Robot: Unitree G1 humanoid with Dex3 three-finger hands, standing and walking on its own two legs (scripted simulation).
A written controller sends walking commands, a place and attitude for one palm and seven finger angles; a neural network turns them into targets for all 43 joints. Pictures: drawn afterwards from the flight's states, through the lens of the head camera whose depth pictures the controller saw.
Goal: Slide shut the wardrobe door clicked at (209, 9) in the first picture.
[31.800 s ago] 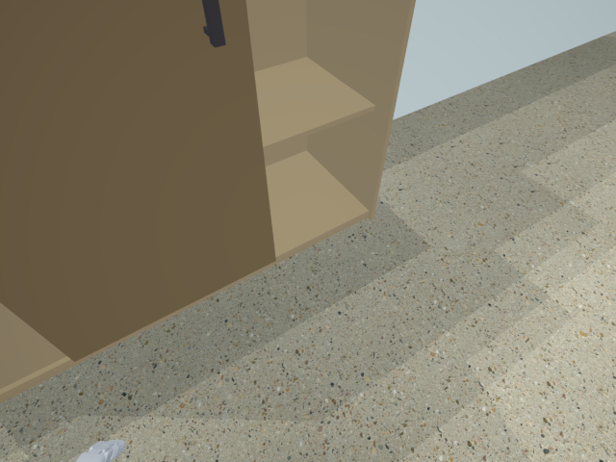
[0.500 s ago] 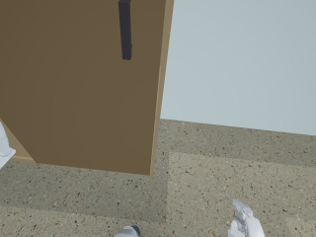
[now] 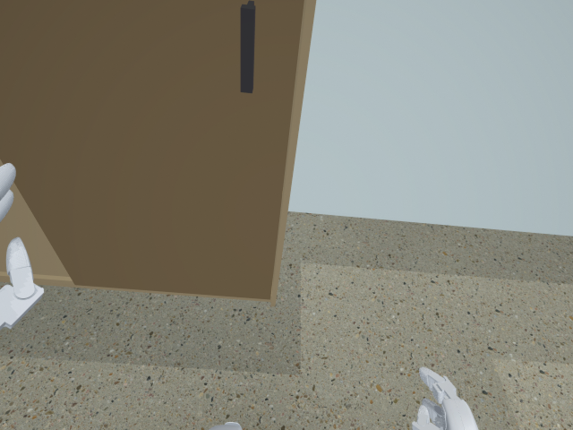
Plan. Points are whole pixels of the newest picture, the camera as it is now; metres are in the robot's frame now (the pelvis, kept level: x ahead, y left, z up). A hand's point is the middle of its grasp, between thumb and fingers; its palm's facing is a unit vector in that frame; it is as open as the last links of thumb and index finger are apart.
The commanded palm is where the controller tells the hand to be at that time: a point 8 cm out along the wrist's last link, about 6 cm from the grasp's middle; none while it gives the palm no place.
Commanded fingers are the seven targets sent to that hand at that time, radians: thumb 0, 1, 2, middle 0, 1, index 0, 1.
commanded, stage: stop stepping back and stand still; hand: left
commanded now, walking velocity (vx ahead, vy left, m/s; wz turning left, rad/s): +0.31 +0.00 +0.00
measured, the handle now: (248, 47) +0.71 +0.16 +0.23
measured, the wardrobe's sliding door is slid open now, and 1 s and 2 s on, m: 0.00 0.00 0.00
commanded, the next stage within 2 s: let the arm hang, fingers relaxed in 1.24 s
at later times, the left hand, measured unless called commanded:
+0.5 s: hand out of the picture +0.13 +0.31 +0.18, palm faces +0.53 -0.76 -0.38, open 7.4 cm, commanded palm +0.08 +0.33 +0.18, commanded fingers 0.00 0.90 0.90 -0.20 -0.30 -0.20 -0.30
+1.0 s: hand out of the picture +0.16 +0.35 +0.16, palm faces +0.52 -0.76 -0.40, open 7.4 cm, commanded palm +0.10 +0.37 +0.18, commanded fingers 0.00 0.90 0.90 -0.20 -0.30 -0.20 -0.30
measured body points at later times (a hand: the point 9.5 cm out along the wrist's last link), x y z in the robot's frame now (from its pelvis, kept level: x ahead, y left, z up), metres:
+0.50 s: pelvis -0.05 +0.03 -0.01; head -0.09 +0.04 +0.44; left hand +0.09 +0.34 +0.20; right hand +0.07 -0.21 -0.10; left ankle -0.01 +0.14 -0.70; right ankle -0.01 -0.08 -0.73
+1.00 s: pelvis -0.03 +0.06 +0.00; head -0.03 +0.08 +0.45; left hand +0.13 +0.38 +0.18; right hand +0.15 -0.16 -0.08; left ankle -0.01 +0.15 -0.73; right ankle -0.02 -0.06 -0.73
